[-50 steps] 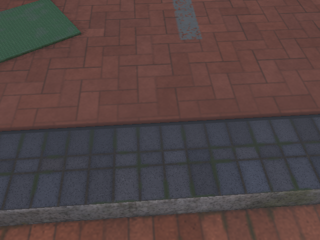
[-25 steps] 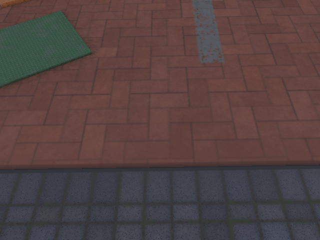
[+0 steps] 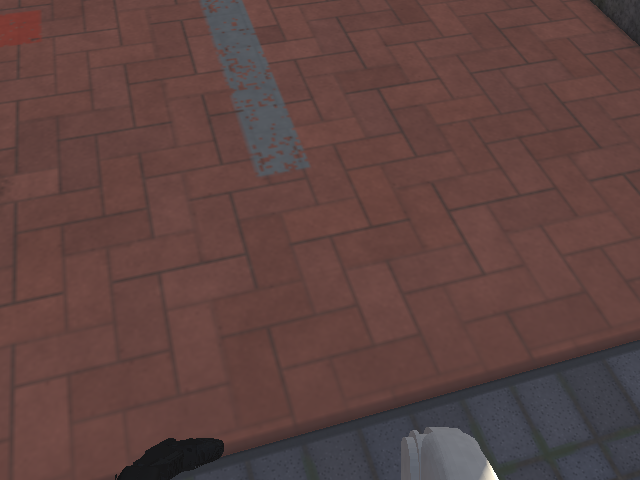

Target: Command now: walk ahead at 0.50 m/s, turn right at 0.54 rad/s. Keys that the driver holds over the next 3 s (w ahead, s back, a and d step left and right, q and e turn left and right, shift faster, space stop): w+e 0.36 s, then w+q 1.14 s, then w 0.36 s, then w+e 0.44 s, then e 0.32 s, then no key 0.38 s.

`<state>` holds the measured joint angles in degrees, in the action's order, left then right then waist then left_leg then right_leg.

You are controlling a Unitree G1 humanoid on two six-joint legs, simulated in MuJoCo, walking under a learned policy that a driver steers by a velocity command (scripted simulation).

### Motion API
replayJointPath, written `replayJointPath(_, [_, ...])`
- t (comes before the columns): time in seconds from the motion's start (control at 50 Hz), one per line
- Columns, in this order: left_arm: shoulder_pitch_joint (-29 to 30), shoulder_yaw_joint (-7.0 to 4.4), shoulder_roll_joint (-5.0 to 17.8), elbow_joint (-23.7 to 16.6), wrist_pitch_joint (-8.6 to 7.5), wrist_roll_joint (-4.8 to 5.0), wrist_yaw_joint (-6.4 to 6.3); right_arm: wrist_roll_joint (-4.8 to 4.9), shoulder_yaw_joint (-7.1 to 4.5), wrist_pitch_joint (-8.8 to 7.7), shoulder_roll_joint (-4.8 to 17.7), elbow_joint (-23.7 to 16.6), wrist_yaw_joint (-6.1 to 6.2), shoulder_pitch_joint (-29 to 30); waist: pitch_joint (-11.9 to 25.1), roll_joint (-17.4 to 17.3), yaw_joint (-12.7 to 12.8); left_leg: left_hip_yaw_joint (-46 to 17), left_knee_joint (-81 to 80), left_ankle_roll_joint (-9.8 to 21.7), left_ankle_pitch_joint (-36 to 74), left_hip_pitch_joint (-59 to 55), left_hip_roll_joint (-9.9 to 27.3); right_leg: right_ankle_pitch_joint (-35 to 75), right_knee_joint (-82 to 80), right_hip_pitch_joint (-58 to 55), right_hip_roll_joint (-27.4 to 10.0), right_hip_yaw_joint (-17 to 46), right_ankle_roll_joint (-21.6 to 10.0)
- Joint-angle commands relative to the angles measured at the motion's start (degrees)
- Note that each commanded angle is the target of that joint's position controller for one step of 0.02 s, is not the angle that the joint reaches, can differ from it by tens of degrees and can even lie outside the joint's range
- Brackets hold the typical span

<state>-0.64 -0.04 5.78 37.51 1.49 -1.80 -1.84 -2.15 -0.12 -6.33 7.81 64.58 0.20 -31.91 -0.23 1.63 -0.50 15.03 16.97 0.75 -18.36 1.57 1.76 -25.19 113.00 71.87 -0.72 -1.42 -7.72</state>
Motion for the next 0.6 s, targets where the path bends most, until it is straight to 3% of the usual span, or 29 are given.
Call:
replayJointPath(0.02, [10.80, 2.23, 0.06, -11.16, -0.59, -0.30, 1.15, 0.93, -0.58, 0.26, 7.40, -2.08, 1.49, -2.10, -5.56, -2.88, 1.34, -5.09, -15.53, 6.17, 18.10, 3.02, 11.16, -2.01, -14.91, 1.66, -1.97, -7.72, 0.43])
replayJointPath(0.04, [10.12, 2.88, -0.95, -11.69, -0.49, 0.30, 2.34, 2.16, -0.55, 0.82, 7.55, -2.25, 2.43, -0.65, -4.05, -3.90, 2.46, -2.45, -18.92, 7.30, 26.10, 5.38, 11.00, 0.85, -26.73, -10.15, -3.87, -8.37, -0.26])
replayJointPath(0.06, [8.49, 2.58, -0.08, -9.99, -0.19, 1.01, 3.02, 3.10, -0.27, 1.29, 6.86, -4.16, 2.73, 0.48, -0.89, -0.88, 1.44, 0.50, -18.18, 7.97, 41.96, 7.29, 9.63, 2.11, -34.96, -23.05, -0.53, -14.34, -0.61])
replayJointPath(0.08, [6.56, 2.12, 0.62, -9.34, -0.08, 0.99, 3.17, 3.55, -0.87, 1.04, 10.92, -5.31, 3.10, -0.76, 3.50, -3.19, 2.45, 0.59, -11.58, 8.00, 75.70, 2.32, 12.86, 1.21, -37.62, -30.66, 2.92, -16.97, -1.29])
replayJointPath(0.1, [0.83, 1.09, 2.65, -7.67, 0.27, 1.11, 2.98, 3.28, -2.46, 1.42, 15.90, -6.65, 3.53, -0.20, 9.26, -7.64, 5.82, 0.75, -1.23, 7.25, 96.76, -4.95, 14.77, -1.69, -41.38, -34.22, 5.76, -16.92, -2.19])
replayJointPath(0.12, [-6.61, 0.20, 4.89, -6.17, 0.21, 0.79, 3.12, 3.14, -3.93, 1.94, 19.66, -8.44, 3.01, 1.35, 15.23, -13.00, 8.36, 0.21, 10.77, 7.22, 105.01, -11.22, 16.42, -3.95, -46.39, -38.91, 7.75, -14.44, -3.95])
replayJointPath(0.14, [-15.20, -1.18, 8.32, -4.65, -0.65, 1.11, 3.43, 3.72, -5.05, 1.83, 21.44, -10.75, 1.54, 4.22, 20.36, -16.47, 11.81, -0.25, 26.10, 6.07, 103.92, -11.11, 16.76, -2.98, -55.94, -49.22, 9.04, -7.71, -6.19])
replayJointPath(0.16, [-15.55, -3.19, 13.42, -4.54, -1.27, 1.36, 3.05, 3.18, -4.62, 0.66, 17.61, -14.58, 0.17, 3.19, 24.54, -13.33, 10.65, -2.28, 45.63, 3.37, 76.51, 5.10, 13.92, -13.66, -66.19, -63.19, 2.51, 15.12, -8.68])
replayJointPath(0.18, [-12.65, -5.91, 20.15, -3.10, -0.90, 2.18, 2.69, 1.54, -3.92, 0.17, 10.43, -19.90, -2.75, 8.52, 23.00, 3.98, 8.05, -7.78, 70.83, -1.61, 5.01, 29.67, -2.22, -15.74, -88.76, -71.03, -10.72, 52.17, -13.37])
replayJointPath(0.2, [-36.88, -4.93, 20.86, 6.41, -1.94, -1.31, 3.41, -2.41, -3.98, 0.72, 8.28, -14.49, -7.49, 1.81, 13.34, 0.34, 14.62, -38.83, 88.19, 5.53, 19.04, 48.30, -7.42, -10.97, -91.05, -71.93, -9.12, 58.01, -2.50])
replayJointPath(0.22, [-33.91, -5.88, 21.27, 11.49, -3.46, -1.56, 4.73, -1.95, -3.99, -0.76, 8.51, -17.51, -7.46, 5.79, 1.63, -1.18, 9.08, -37.20, 95.15, 6.01, 20.30, 59.29, -6.44, -5.39, -89.37, -66.20, -10.16, 48.15, 2.47])
replayJointPath(0.24, [-25.50, -4.87, 17.60, 13.54, -5.02, -0.54, 5.79, -2.82, -2.71, -1.72, 7.46, -19.58, -6.21, 8.01, 1.08, -4.53, 4.43, -34.30, 97.68, 6.40, 18.45, 59.06, -5.45, 0.91, -86.95, -60.70, -8.79, 41.57, 0.02])
replayJointPath(0.26, [-20.61, -3.56, 13.54, 15.39, -6.39, -1.87, 6.60, -3.14, -1.34, -1.64, 5.03, -23.11, -5.09, 10.84, 1.47, -5.06, -0.04, -33.41, 99.69, 7.70, 16.98, 61.11, -5.17, 3.14, -85.69, -57.43, -6.81, 34.11, -1.40])
replayJointPath(0.28, [-16.25, -1.95, 9.35, 16.03, -6.82, -4.33, 7.49, -1.49, -0.34, -0.53, 5.06, -23.91, -4.43, 12.99, 1.81, -7.49, -3.39, -31.99, 101.79, 8.18, 18.27, 62.69, -2.83, 4.22, -84.59, -50.91, -5.97, 29.09, -2.32])
replayJointPath(0.3, [-11.09, -0.98, 7.30, 15.18, -7.19, -4.64, 8.13, -0.17, -0.10, 0.64, 5.97, -24.64, -3.69, 12.93, 1.10, -7.39, -6.95, -29.79, 99.12, 7.95, 18.39, 61.02, -1.15, 7.95, -86.69, -44.01, -6.27, 26.29, -1.39])
replayJointPath(0.32, [-9.66, -0.48, 6.66, 15.45, -9.03, -3.47, 8.48, 0.25, 0.02, 0.64, 6.49, -24.81, -2.66, 13.21, 0.57, -4.89, -9.40, -27.29, 96.56, 7.92, 18.18, 59.61, 1.05, 9.88, -88.37, -40.22, -3.98, 21.92, 1.78])
replayJointPath(0.36, [-11.78, -0.89, 10.04, 15.28, -11.40, -2.39, 7.89, 0.06, 0.25, -0.26, 8.14, -27.45, -1.66, 17.87, 1.99, -0.79, -7.93, -21.13, 84.62, 6.54, 18.25, 51.61, 1.27, 12.70, -90.09, -33.56, 3.04, 11.74, 4.77])
replayJointPath(0.4, [-17.81, -1.44, 13.32, 14.98, -12.31, -2.94, 5.72, -0.06, -0.19, -1.04, 9.64, -27.86, -2.52, 22.36, 3.57, 0.49, -3.55, -17.07, 73.72, 2.33, 18.90, 45.22, 0.34, 22.19, -90.64, -35.34, 5.55, 7.63, 5.57])
replayJointPath(0.44, [-25.91, -1.93, 14.79, 15.42, -12.32, -2.36, 4.47, 0.37, -0.42, -0.82, 9.80, -29.51, -3.20, 27.38, 4.15, 3.66, 0.59, -15.74, 60.26, -1.65, 18.31, 47.50, -0.19, 33.65, -90.69, -48.76, 3.27, 9.12, 4.77])
replayJointPath(0.52, [-31.93, -2.45, 15.27, 15.79, -11.95, 0.22, 6.54, -0.95, -0.29, 3.30, 8.59, -32.59, -4.17, 38.55, -2.48, 4.22, 3.14, -16.77, 28.75, -1.58, 24.26, 52.71, 1.19, 41.42, -95.48, -70.04, -7.20, 15.21, 0.04])
replayJointPath(0.56, [-35.64, -2.66, 16.19, 17.15, -11.26, 0.03, 6.44, -0.27, -0.64, 3.49, 8.87, -33.05, -4.69, 42.04, -3.70, 3.52, 4.34, -14.90, 20.63, 0.21, 24.78, 52.85, -0.27, 47.47, -96.31, -78.09, -9.54, 13.99, 1.04])
replayJointPath(0.6, [-35.09, -2.80, 17.44, 17.09, -10.70, -1.01, 6.08, 0.47, -1.18, 2.98, 10.19, -32.73, -4.97, 42.68, -2.61, 2.48, 3.69, -12.08, 15.43, 2.55, 24.16, 44.65, -2.87, 57.53, -96.82, -79.29, -9.12, 10.47, 3.11])
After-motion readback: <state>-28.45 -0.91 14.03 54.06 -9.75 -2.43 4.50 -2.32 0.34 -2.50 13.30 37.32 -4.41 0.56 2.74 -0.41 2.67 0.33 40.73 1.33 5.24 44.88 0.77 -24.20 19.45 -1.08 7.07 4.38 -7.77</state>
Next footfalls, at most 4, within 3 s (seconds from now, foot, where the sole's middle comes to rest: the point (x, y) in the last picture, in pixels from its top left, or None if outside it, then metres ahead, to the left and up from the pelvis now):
0.14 right None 0.27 -0.08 -0.63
0.68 left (339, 352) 0.68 -0.03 -0.63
1.14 right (420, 253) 0.94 -0.23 -0.63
1.64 left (275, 201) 1.10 0.12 -0.63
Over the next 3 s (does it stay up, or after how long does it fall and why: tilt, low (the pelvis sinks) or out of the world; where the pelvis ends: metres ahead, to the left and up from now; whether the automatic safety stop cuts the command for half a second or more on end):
stays up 1.55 0.10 0.13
